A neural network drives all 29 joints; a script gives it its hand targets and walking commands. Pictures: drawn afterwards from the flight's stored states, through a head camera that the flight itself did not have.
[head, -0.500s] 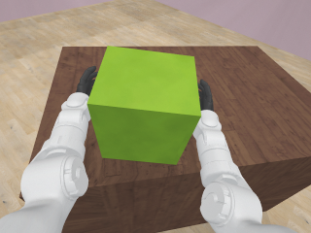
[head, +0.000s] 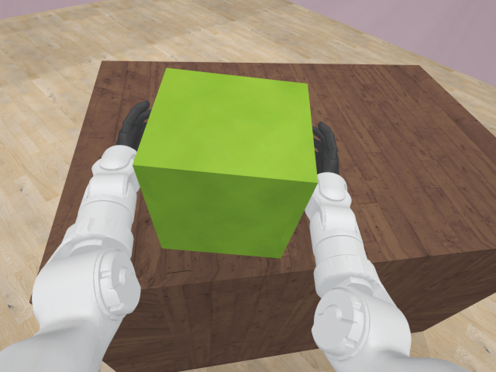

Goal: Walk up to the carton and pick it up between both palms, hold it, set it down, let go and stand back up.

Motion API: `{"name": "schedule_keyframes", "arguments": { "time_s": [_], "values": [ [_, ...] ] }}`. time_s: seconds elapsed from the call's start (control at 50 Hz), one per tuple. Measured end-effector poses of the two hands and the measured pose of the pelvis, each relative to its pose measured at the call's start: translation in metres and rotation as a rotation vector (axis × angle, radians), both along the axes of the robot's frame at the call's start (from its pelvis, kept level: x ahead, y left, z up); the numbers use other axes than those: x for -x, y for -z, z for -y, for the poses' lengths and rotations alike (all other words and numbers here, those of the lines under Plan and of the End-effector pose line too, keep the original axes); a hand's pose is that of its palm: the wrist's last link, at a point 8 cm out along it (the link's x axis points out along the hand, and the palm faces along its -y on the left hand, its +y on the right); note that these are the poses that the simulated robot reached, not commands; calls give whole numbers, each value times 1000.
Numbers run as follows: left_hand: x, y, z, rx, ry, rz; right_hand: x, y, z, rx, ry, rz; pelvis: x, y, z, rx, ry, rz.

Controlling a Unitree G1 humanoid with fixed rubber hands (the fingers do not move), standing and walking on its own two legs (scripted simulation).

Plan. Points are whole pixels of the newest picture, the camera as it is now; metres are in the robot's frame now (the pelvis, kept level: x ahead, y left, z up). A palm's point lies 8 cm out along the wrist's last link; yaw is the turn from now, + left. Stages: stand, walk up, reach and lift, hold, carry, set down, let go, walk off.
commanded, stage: set down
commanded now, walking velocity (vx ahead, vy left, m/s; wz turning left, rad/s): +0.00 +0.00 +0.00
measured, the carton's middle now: (229, 172) +0.43 +0.03 +0.10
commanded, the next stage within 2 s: none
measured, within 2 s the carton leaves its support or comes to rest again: rests again in 0.54 s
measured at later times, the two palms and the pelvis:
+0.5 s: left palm (132, 149) +0.45 +0.19 +0.12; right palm (323, 171) +0.41 -0.13 +0.12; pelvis +0.01 +0.00 +0.00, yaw +0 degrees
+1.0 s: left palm (127, 143) +0.48 +0.20 +0.11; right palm (342, 173) +0.43 -0.18 +0.10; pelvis +0.00 +0.00 -0.01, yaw -1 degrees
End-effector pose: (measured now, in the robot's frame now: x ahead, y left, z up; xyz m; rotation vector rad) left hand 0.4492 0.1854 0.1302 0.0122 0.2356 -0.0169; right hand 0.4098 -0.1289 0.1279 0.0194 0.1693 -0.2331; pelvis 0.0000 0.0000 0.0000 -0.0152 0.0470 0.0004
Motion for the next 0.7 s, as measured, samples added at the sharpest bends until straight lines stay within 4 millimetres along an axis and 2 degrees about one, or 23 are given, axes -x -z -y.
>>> {"name": "schedule_keyframes", "arguments": {
  "time_s": [0.58, 0.64, 0.7],
  "values": [
    [-7, 8, 1, 1, 3, 10, -7, 6, 1, 39, -6, -6, -7, 1, -1, -2, 9, 5],
    [-10, 11, 1, -29, 6, 9, -9, 11, 2, 55, -12, -16, -8, 1, -1, 0, 12, -3],
    [-13, 19, 2, -64, 8, -9, -11, 24, 4, 30, -18, -59, -9, 3, -1, 7, 15, -44]
  ]
}}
